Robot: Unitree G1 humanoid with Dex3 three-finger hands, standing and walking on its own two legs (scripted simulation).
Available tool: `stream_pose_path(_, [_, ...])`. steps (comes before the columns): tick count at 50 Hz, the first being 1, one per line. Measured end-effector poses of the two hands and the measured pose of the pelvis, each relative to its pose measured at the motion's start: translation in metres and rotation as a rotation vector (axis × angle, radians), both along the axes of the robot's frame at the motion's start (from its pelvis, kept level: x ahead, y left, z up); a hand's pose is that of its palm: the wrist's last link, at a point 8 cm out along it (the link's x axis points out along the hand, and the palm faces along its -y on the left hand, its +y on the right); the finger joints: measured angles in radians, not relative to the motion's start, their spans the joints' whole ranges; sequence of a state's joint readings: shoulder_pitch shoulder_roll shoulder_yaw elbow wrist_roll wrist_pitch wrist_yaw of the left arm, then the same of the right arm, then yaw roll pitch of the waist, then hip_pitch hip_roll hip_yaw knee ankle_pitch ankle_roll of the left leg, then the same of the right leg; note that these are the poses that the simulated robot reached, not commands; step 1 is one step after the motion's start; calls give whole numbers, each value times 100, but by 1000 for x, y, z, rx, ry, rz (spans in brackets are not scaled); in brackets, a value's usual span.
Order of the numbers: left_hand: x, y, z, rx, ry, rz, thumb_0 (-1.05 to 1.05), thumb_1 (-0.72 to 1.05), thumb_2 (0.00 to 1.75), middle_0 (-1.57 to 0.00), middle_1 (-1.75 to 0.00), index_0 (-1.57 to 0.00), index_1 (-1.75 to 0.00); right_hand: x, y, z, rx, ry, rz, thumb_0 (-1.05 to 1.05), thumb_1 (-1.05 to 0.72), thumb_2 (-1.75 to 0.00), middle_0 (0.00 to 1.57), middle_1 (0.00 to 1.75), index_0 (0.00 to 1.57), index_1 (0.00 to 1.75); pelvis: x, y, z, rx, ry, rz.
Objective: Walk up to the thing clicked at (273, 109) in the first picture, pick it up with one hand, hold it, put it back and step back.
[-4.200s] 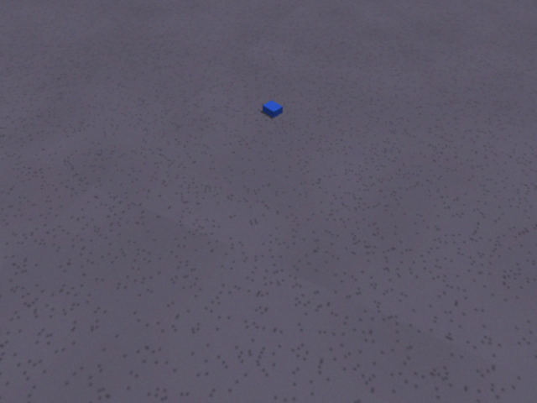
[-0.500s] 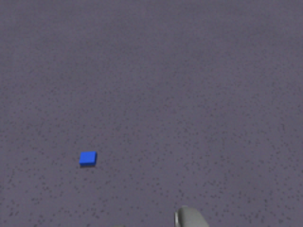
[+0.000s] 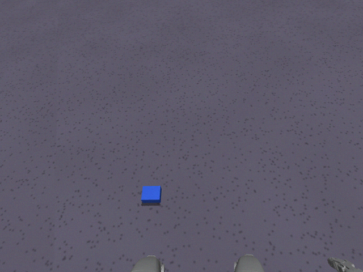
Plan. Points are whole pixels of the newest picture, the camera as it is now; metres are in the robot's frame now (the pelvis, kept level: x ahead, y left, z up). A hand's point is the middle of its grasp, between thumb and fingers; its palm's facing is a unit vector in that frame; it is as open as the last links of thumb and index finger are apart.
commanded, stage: walk up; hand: left
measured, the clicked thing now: (151, 194) +0.58 +0.24 -0.70
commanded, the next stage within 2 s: stand in 1.90 s
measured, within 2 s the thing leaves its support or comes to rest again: neither
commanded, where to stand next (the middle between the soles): +0.13 +0.00 m, yaw -3 degrees
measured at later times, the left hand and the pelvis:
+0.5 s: hand (67, 264) +0.16 +0.30 -0.13, palm faces -0.06 -0.94 -0.35, open 7.4 cm; pelvis +0.04 +0.05 +0.02, yaw -2 degrees
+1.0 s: hand (76, 264) +0.15 +0.26 -0.09, palm faces -0.08 -0.94 -0.32, open 7.4 cm; pelvis +0.03 +0.02 +0.05, yaw -4 degrees
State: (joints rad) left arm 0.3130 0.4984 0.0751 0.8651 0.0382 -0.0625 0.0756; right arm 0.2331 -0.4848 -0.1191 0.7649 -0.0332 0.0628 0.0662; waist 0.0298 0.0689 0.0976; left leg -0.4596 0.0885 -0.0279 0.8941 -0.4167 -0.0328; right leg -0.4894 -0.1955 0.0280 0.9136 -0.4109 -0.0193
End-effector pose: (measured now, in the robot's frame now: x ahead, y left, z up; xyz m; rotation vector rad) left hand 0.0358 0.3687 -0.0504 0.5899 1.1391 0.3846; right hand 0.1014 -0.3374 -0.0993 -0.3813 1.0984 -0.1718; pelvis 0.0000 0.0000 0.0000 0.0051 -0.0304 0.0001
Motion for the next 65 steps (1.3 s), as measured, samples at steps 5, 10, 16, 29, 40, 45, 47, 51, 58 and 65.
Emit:
stream_pose_path(5, [20,29,-23,-52,27,36,1,90,89,-20,-30,-21,-30,-2,41,4,-15,12,-32,0,-90,-90,20,30,21,30,12,30,0,-13,3,-5])
stream_pose_path(10, [42,21,-37,-159,49,14,1,90,89,-20,-30,-21,-30,-3,66,8,-7,43,-39,1,-90,-90,20,30,21,30,26,43,8,-16,11,-12])
stream_pose_path(16, [68,-2,-47,-260,50,-5,1,90,89,-20,-30,-21,-30,4,76,9,-18,64,-64,1,-90,-90,21,30,21,30,36,50,13,-21,15,-19])
stream_pose_path(29, [126,-28,-32,-302,-45,-87,1,90,89,-20,-30,-21,-30,7,56,30,-50,7,-96,1,-90,-90,21,30,21,30,33,38,27,-6,1,-46])
stream_pose_path(40, [120,-50,-8,-297,-7,-101,1,90,89,-20,-30,-21,-30,-17,39,30,-7,65,-132,1,-90,-90,20,30,21,30,27,24,44,17,0,-61])
stream_pose_path(45, [115,-57,-6,-314,17,-84,1,90,89,-20,-30,-21,-30,-32,44,29,14,119,-145,1,-90,-90,20,30,21,30,29,23,50,15,1,-65])
stream_pose_path(47, [115,-59,-6,-324,21,-77,1,90,89,-20,-30,-21,-30,-37,47,29,19,136,-151,1,-90,-90,20,30,21,30,31,23,53,14,1,-67])
stream_pose_path(51, [115,-61,-8,-340,28,-69,1,90,89,-20,-30,-21,-30,-43,52,31,23,155,-165,1,-90,-90,20,30,21,30,33,25,55,10,0,-72])
stream_pose_path(58, [119,-56,-11,-357,35,-67,1,90,89,-20,-30,-21,-30,-39,60,38,16,139,-178,1,-90,-90,20,30,21,30,36,32,58,5,0,-84])
stream_pose_path(65, [124,-48,-12,-358,35,-68,1,90,89,-20,-30,-21,-30,-25,65,45,3,99,-181,1,-90,-90,20,30,21,30,39,38,58,4,-2,-94])
